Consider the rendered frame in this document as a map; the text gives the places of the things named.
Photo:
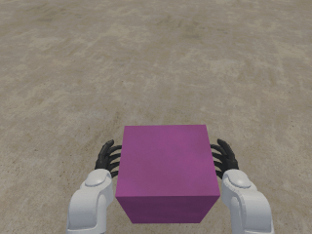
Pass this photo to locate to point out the left robot forearm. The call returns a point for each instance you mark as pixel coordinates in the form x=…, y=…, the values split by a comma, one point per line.
x=87, y=209

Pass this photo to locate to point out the right robot forearm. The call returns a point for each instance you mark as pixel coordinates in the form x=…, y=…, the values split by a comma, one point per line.
x=250, y=212

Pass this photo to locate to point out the robot left hand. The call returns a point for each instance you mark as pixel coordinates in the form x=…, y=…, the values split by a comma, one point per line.
x=104, y=158

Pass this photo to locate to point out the robot right hand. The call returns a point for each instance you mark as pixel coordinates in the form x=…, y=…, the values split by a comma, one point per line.
x=227, y=157

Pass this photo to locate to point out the carton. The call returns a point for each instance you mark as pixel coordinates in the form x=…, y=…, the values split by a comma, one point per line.
x=166, y=174

